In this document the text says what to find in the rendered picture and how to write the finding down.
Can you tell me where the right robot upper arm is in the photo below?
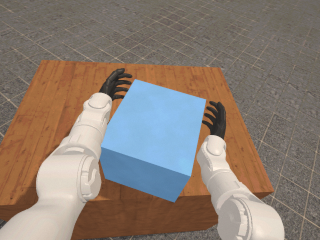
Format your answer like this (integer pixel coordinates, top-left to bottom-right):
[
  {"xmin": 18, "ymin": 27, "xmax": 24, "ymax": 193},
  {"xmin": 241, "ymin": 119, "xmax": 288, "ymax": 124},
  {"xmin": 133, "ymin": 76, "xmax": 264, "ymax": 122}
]
[{"xmin": 217, "ymin": 197, "xmax": 285, "ymax": 240}]

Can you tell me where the right robot forearm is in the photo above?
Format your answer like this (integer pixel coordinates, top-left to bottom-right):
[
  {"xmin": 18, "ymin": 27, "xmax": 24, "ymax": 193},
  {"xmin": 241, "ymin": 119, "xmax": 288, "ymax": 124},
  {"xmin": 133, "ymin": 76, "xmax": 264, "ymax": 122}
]
[{"xmin": 196, "ymin": 135, "xmax": 265, "ymax": 215}]

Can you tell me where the robot right hand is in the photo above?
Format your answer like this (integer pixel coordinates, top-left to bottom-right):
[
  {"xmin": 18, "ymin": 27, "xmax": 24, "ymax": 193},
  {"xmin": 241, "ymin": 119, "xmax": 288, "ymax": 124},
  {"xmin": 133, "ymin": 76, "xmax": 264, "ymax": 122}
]
[{"xmin": 202, "ymin": 101, "xmax": 226, "ymax": 140}]

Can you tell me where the robot left hand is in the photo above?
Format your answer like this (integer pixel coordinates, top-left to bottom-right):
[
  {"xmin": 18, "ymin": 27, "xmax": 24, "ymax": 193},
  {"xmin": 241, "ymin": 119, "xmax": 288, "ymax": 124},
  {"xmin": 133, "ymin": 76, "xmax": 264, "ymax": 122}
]
[{"xmin": 99, "ymin": 68, "xmax": 133, "ymax": 101}]

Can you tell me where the left robot upper arm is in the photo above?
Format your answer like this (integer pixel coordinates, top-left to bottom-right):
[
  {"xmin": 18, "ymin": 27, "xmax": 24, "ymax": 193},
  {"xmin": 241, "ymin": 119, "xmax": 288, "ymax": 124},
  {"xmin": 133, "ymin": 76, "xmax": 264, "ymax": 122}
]
[{"xmin": 0, "ymin": 154, "xmax": 102, "ymax": 240}]

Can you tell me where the pedestal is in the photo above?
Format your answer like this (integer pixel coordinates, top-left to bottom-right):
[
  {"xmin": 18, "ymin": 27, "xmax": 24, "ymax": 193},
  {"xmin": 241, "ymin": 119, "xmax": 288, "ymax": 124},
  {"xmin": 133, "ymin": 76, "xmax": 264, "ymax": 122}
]
[{"xmin": 0, "ymin": 60, "xmax": 275, "ymax": 240}]

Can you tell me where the carton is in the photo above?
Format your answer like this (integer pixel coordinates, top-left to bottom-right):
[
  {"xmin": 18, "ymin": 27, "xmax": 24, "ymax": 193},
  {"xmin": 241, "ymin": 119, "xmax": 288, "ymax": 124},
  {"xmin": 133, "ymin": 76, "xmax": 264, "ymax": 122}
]
[{"xmin": 99, "ymin": 79, "xmax": 206, "ymax": 203}]

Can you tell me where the left robot forearm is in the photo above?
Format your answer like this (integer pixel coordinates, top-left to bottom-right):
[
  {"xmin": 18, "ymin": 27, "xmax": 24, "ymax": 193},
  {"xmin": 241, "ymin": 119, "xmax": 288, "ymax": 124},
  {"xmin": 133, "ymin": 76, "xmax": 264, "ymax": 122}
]
[{"xmin": 36, "ymin": 92, "xmax": 112, "ymax": 197}]

